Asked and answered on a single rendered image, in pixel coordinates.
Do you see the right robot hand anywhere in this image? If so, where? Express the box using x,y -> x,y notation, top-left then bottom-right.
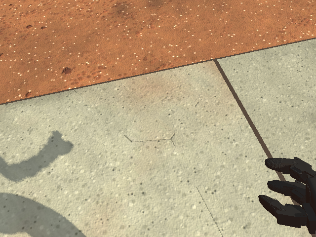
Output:
258,157 -> 316,234

